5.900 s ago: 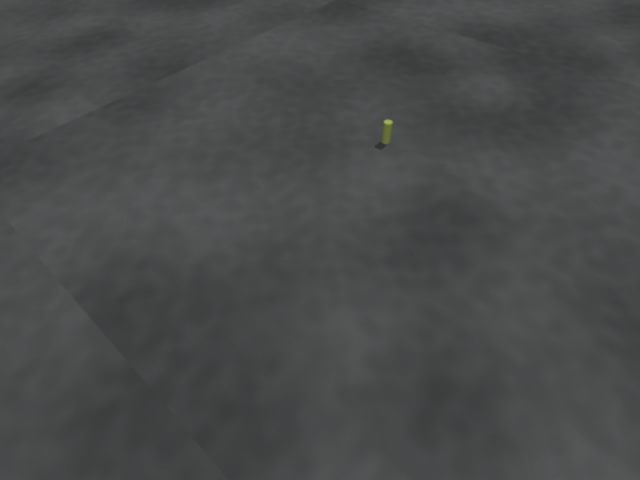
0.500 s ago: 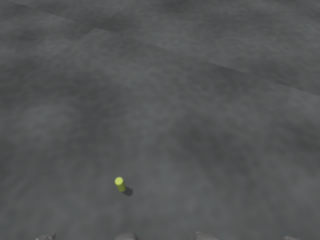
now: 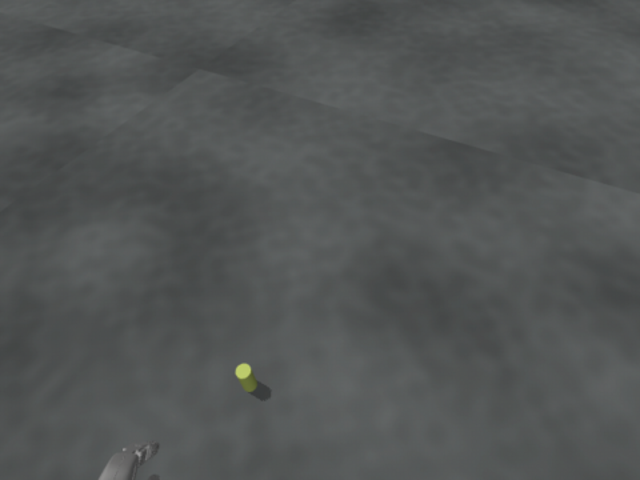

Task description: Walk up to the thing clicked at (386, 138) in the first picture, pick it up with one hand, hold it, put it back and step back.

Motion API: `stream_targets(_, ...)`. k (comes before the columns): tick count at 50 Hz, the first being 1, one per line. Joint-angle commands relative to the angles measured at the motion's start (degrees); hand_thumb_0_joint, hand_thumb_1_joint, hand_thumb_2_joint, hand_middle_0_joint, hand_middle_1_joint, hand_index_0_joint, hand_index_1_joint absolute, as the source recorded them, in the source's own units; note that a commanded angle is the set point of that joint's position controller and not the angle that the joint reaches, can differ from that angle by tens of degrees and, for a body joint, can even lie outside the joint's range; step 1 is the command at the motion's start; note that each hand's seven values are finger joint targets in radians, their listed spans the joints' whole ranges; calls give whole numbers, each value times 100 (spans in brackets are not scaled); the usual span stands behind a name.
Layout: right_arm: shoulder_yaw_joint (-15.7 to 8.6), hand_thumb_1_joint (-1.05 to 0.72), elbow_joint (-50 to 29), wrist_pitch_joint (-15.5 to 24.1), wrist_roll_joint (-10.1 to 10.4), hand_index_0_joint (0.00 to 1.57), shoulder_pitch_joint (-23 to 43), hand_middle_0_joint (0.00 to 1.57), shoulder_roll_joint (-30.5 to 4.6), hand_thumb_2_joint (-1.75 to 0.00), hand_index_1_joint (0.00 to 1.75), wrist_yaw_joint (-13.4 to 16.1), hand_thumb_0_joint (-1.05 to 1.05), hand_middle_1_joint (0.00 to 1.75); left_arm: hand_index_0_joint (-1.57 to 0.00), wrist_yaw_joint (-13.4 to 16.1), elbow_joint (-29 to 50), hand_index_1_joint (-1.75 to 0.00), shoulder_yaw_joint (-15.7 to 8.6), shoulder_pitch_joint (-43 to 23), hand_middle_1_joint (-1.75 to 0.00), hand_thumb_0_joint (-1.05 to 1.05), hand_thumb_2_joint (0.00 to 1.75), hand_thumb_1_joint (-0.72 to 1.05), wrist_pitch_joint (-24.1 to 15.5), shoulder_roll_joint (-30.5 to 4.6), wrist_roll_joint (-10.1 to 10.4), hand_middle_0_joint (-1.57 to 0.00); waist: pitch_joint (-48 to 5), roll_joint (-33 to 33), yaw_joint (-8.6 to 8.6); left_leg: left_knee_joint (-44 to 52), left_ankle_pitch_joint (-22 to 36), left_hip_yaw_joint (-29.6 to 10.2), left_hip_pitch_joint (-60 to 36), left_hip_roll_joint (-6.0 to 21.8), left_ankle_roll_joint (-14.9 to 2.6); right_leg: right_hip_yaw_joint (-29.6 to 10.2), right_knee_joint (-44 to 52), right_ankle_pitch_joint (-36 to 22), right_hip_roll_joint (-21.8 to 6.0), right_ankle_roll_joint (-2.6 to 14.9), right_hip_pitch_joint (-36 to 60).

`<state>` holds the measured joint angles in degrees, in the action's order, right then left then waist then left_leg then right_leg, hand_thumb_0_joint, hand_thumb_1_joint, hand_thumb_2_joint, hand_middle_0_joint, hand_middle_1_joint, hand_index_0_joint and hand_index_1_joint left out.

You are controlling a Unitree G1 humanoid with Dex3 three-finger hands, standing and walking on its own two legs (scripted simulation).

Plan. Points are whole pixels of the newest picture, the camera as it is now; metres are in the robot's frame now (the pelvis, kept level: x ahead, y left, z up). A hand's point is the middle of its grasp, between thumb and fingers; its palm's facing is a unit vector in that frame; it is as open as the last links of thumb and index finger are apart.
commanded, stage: walk up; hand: left
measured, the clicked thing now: (246, 378) +0.48 +0.26 -0.71
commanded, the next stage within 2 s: stand in 0.64 s
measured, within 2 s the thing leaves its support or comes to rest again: neither
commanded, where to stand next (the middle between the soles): +0.10 +0.00 m, yaw +2 degrees
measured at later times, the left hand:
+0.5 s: hand out of the picture +0.09 +0.26 -0.15, palm faces +0.02 -0.95 -0.32, open 7.3 cm
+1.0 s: hand out of the picture +0.10 +0.26 -0.14, palm faces +0.00 -0.94 -0.35, open 7.3 cm
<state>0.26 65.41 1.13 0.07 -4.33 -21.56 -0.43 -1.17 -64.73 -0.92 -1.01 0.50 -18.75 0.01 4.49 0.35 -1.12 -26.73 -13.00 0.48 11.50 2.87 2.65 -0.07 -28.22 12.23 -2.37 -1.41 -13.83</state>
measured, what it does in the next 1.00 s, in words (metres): stands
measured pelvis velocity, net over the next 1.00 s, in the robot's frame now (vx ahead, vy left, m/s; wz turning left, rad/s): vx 0.02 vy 0.01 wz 0.03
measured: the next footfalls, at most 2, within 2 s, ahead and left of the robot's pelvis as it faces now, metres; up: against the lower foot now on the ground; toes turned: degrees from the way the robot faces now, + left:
none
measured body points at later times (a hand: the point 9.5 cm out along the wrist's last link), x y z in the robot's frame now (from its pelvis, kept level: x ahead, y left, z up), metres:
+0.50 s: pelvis +0.01 +0.01 +0.01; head +0.03 +0.00 +0.46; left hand +0.09 +0.31 -0.13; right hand +0.10 -0.29 -0.13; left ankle +0.02 +0.15 -0.74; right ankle +0.03 -0.14 -0.74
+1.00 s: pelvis +0.02 +0.01 +0.01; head +0.04 +0.00 +0.46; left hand +0.10 +0.31 -0.12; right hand +0.12 -0.29 -0.13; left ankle +0.02 +0.15 -0.74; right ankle +0.03 -0.14 -0.74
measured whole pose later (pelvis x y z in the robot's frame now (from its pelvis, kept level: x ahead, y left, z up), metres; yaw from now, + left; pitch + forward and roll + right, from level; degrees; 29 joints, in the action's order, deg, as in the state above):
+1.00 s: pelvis +0.02 +0.01 +0.01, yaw +2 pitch -2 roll +0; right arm -0.7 65.4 0.4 -0.7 -3.9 -20.6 -0.8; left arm -0.9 -65.7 -0.8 4.4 -0.3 -19.9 -0.9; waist 3.6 0.8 -0.1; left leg -19.5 -10.8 -0.8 7.1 2.3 2.4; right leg 1.7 -19.9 10.0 -3.0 -2.1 -8.2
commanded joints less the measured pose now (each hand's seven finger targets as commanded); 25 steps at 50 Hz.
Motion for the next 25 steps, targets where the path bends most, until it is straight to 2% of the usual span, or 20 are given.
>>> stream_targets(1,-206,-90,-284,137,-26,20,285,20,-1176,-90,30,65,0,30,-20,80,300,-30,-278,-346,-30,0,90,90,-132,-1325,15,-20,-719,-82,102,684,309,-370,88,420,-322,-510,737,-194,-510,289,448)
stream_targets(8,-219,-90,-310,144,-34,20,328,20,-1175,-90,30,59,0,30,-20,49,220,-30,-280,-285,-30,0,90,90,-125,-1316,-9,-20,-767,-91,108,820,342,-375,-19,449,-320,-453,831,-425,-515,244,552)
stream_targets(14,-234,-90,-321,99,-27,20,333,20,-1130,-90,30,51,0,30,-20,53,163,-30,-267,-176,-30,0,90,90,-136,-1302,-20,-20,-655,-127,94,886,181,-395,-159,453,-317,-456,1078,-22,-499,219,412)
stream_targets(17,-237,-90,-315,97,-26,20,292,20,-1132,-90,30,48,0,30,-20,59,173,-30,-266,-152,-30,0,90,90,-161,-1300,-29,-20,-775,-89,64,838,458,-370,-230,458,-313,-423,1087,-347,-519,204,555)
stream_targets(21,-245,-90,-290,103,-18,20,302,20,-1142,-90,30,63,0,30,-20,67,140,-30,-273,-57,-30,0,90,90,-156,-1287,-16,-20,-866,-35,106,918,680,-403,-216,496,-309,-368,975,-726,-527,192,752)
stream_targets(22,-247,-90,-325,107,-21,20,380,20,-1150,-90,30,63,0,30,-20,68,123,-30,-270,43,-30,0,90,90,-151,-1275,-15,-20,-830,-12,145,894,730,-397,-274,496,-321,-331,985,-746,-512,177,688)
stream_targets(25,-267,-90,-317,87,-12,20,353,20,-1101,-90,30,69,0,30,-20,82,102,-30,-270,13,-30,0,90,90,-152,-1265,-22,-20,-805,-107,93,870,908,-374,-342,492,-307,-294,1014,-823,-517,165,680)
